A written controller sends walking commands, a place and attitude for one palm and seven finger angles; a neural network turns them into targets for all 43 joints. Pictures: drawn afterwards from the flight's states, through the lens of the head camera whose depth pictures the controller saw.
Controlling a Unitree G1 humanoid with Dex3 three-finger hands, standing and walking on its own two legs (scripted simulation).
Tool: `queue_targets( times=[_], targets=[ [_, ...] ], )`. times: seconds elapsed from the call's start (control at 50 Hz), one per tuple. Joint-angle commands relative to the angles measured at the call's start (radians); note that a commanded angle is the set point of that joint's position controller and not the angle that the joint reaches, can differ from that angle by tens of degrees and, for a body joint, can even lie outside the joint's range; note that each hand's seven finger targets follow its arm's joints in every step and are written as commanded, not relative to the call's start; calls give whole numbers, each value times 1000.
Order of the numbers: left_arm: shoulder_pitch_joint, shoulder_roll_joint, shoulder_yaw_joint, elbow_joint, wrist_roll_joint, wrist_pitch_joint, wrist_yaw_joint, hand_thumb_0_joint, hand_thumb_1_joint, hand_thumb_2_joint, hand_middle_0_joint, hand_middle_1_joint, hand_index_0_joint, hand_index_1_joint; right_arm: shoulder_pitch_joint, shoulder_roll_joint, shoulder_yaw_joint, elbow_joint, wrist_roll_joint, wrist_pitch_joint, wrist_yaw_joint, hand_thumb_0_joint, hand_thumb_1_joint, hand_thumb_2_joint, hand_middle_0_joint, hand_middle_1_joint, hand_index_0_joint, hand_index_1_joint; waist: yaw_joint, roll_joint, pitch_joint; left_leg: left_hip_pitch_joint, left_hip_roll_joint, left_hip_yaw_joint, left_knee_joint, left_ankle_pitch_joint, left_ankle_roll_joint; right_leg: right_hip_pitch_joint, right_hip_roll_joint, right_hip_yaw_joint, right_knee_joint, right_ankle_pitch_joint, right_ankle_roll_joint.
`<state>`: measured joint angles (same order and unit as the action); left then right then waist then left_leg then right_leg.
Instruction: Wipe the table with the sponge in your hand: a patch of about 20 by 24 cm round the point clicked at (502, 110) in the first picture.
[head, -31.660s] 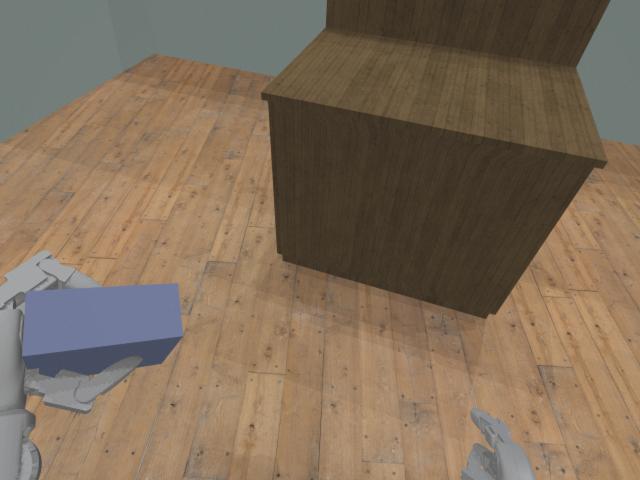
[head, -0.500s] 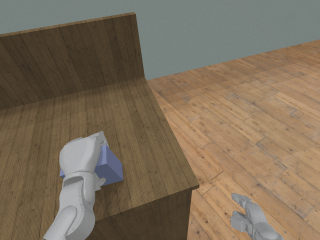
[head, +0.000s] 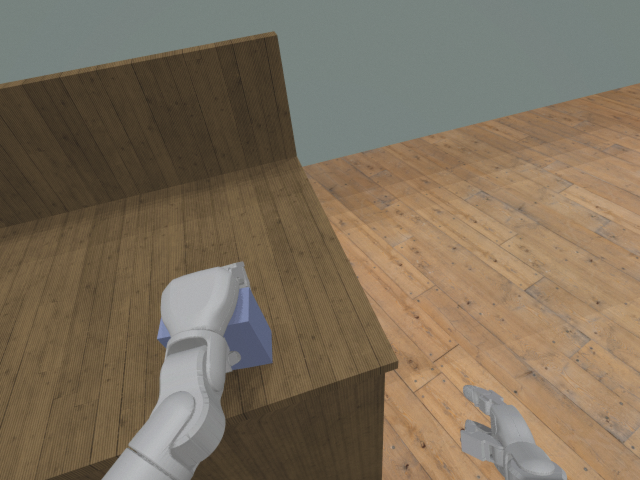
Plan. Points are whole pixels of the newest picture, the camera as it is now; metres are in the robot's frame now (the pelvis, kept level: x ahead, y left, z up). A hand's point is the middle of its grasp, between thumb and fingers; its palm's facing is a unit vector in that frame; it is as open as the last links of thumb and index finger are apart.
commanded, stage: slide across to the third lane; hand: left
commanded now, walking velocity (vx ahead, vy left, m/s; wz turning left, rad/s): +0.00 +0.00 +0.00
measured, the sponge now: (225, 341) +0.28 +0.19 +0.03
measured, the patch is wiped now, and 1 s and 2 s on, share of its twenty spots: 0.75 0.85 1.00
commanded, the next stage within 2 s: wipe forward along the third lane in 0.26 s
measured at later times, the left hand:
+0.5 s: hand (251, 310) +0.30 +0.14 +0.07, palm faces +0.03 -0.12 -0.99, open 9.4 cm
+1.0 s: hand (260, 285) +0.35 +0.14 +0.07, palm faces -0.02 -0.05 -1.00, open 9.4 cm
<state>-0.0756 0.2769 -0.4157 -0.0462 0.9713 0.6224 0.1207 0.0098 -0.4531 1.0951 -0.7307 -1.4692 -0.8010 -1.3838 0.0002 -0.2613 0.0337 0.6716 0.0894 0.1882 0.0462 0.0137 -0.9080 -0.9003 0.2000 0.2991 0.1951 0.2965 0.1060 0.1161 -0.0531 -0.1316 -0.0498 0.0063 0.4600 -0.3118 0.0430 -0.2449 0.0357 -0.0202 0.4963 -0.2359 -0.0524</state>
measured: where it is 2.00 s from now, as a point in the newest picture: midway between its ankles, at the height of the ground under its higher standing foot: outside the picture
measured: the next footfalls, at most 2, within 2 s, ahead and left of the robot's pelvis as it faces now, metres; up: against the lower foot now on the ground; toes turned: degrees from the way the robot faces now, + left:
none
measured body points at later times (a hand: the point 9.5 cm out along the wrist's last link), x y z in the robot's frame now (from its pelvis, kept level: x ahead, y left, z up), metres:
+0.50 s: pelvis -0.01 -0.02 +0.00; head -0.03 -0.07 +0.45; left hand +0.30 +0.15 +0.13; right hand +0.23 -0.22 -0.09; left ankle -0.04 +0.09 -0.74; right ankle +0.02 -0.09 -0.74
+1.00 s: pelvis -0.03 -0.04 +0.00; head -0.03 -0.09 +0.45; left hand +0.34 +0.14 +0.13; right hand +0.17 -0.27 -0.12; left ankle -0.04 +0.09 -0.74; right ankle +0.02 -0.09 -0.74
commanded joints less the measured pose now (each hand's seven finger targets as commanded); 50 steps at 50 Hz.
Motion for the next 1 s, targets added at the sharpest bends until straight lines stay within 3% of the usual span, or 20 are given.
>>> queue_targets(
  times=[0.0,0.12,0.14,0.22,0.26,0.32,0.4,0.42,0.48,0.52,0.58,0.62,0.64,0.68,0.72,0.74,0.8,0.82,0.84,0.98],
  targets=[
    [-263,-43,-23,-106,-35,-33,-4,0,100,1300,-1200,-1600,-1200,-1600,-236,-85,-34,-166,2,-52,4,0,-900,-900,200,300,200,300,-29,-195,-125,-71,26,-67,-67,235,7,143,-4,84,-53,183,-28],
    [-320,-46,-18,-51,-36,-19,10,0,100,1300,-1200,-1600,-1200,-1600,-249,-86,-33,-157,3,-48,5,0,-900,-900,200,300,200,300,-31,-201,-145,-85,23,-62,-67,208,6,154,-3,104,-63,162,-28],
    [-352,-84,-54,-55,-36,-19,10,0,100,1300,-1200,-1600,-1200,-1600,-243,-82,-32,-160,3,-48,5,0,-900,-900,200,300,200,300,-40,-203,-166,-78,18,-52,-61,217,9,165,-8,92,-60,177,-23],
    [-339,-60,-26,-25,-40,-9,13,0,100,1300,-1200,-1600,-1200,-1600,-252,-84,-33,-154,2,-43,10,0,-900,-900,200,300,200,300,-31,-209,-172,-95,15,-52,-59,223,9,189,-7,116,-66,210,-26],
    [-342,-100,-67,-18,-45,-6,11,0,100,1300,-1200,-1600,-1200,-1600,-255,-77,-32,-158,5,-41,15,0,-900,-900,200,300,200,300,-34,-197,-161,-96,13,-44,-55,221,9,184,-15,102,-65,213,-21],
    [-384,-51,-17,20,-52,-1,16,0,100,1300,-1200,-1600,-1200,-1600,-258,-84,-31,-148,6,-38,7,0,-900,-900,200,300,200,300,-39,-213,-141,-112,17,-49,-68,178,8,171,-11,119,-84,147,-21],
    [-439,-40,0,102,-39,0,23,0,100,1300,-1200,-1600,-1200,-1600,-250,-85,-26,-134,7,-38,-8,0,-900,-900,200,300,200,300,-41,-223,-136,-124,9,-30,-71,154,8,164,-19,116,-97,119,-14],
    [-440,3,48,109,-41,0,29,0,100,1300,-1200,-1600,-1200,-1600,-254,-90,-28,-133,7,-38,-12,0,-900,-900,200,300,200,300,-35,-211,-141,-130,10,-37,-78,143,6,172,-15,136,-103,98,-19],
    [-517,-52,-12,162,-22,-5,28,0,100,1300,-1200,-1600,-1200,-1600,-239,-87,-26,-123,9,-42,-18,0,-900,-900,200,300,200,300,-55,-204,-131,-125,8,-30,-76,137,5,139,-17,114,-101,88,-17],
    [-513,9,53,222,-17,-3,34,0,100,1300,-1200,-1600,-1200,-1600,-235,-94,-27,-118,7,-41,-28,0,-900,-900,200,300,200,300,-45,-198,-130,-145,6,-31,-81,109,4,141,-15,136,-115,48,-20],
    [-567,-33,22,269,-14,-10,38,0,100,1300,-1200,-1600,-1200,-1600,-219,-91,-27,-114,9,-44,-36,0,-900,-900,200,300,200,300,-56,-226,-150,-150,3,-20,-77,98,4,137,-24,120,-116,34,-12],
    [-531,53,111,309,-22,-15,47,0,100,1300,-1200,-1600,-1200,-1600,-215,-102,-30,-111,5,-42,-44,0,-900,-900,200,300,200,300,-38,-224,-166,-172,0,-24,-79,89,2,164,-24,151,-123,27,-15],
    [-548,0,66,326,-25,-14,46,0,100,1300,-1200,-1600,-1200,-1600,-211,-94,-25,-118,7,-43,-49,0,-900,-900,200,300,200,300,-51,-241,-164,-181,-2,-9,-77,84,3,168,-32,140,-123,20,-6],
    [-586,6,73,381,-29,-14,46,0,100,1300,-1200,-1600,-1200,-1600,-207,-98,-23,-110,11,-40,-59,0,-900,-900,200,300,200,300,-62,-258,-118,-198,2,-9,-83,49,0,126,-34,142,-143,-35,-3],
    [-616,50,112,416,-23,-19,48,0,100,1300,-1200,-1600,-1200,-1600,-196,-105,-26,-104,8,-38,-66,0,-900,-900,200,300,200,300,-57,-227,-124,-207,0,-18,-86,37,-1,122,-31,158,-146,-53,-9],
    [-619,23,87,426,-21,-23,47,0,100,1300,-1200,-1600,-1200,-1600,-187,-100,-25,-109,9,-40,-69,0,-900,-900,200,300,200,300,-62,-232,-139,-203,-2,-7,-80,40,1,127,-38,148,-145,-56,-3],
    [-667,38,96,478,-15,-36,47,0,100,1300,-1200,-1600,-1200,-1600,-170,-105,-23,-104,10,-40,-81,0,-900,-900,200,300,200,300,-70,-224,-138,-217,-2,-7,-79,26,-2,108,-39,151,-146,-74,-4],
    [-655,75,136,496,-16,-42,50,0,100,1300,-1200,-1600,-1200,-1600,-166,-109,-27,-102,7,-40,-82,0,-900,-900,200,300,200,300,-58,-214,-147,-227,-2,-16,-82,26,-4,117,-35,161,-143,-74,-9],
    [-656,40,107,511,-17,-45,51,0,100,1300,-1200,-1600,-1200,-1600,-155,-104,-24,-107,8,-41,-85,0,-900,-900,200,300,200,300,-66,-227,-157,-228,-3,-5,-79,25,-2,122,-40,150,-142,-80,-3],
    [-746,93,148,608,-32,-86,63,0,100,1300,-1200,-1600,-1200,-1600,-120,-112,-25,-95,8,-53,-111,0,-900,-900,200,300,200,300,-82,-257,-147,-270,0,-1,-68,-5,-4,104,-52,177,-166,-145,8]
  ],
)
